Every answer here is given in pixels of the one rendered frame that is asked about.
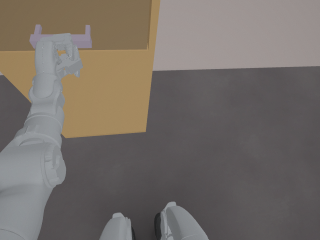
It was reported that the left robot forearm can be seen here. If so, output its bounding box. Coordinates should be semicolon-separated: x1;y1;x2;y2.
0;73;65;153

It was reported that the cabinet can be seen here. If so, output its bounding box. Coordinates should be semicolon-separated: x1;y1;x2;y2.
0;0;161;138

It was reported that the robot right shin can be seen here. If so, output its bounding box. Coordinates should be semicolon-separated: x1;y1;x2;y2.
160;201;177;240

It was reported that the drawer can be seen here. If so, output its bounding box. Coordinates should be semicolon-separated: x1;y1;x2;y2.
0;0;150;51

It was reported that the robot right thigh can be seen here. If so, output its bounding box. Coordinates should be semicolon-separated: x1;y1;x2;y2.
160;206;209;240

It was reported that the robot left upper arm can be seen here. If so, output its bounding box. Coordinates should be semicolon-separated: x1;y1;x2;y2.
0;142;66;240

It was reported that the handle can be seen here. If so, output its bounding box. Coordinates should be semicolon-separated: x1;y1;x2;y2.
29;24;92;49

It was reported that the left robot hand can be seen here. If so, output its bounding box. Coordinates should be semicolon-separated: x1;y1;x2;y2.
34;33;83;81

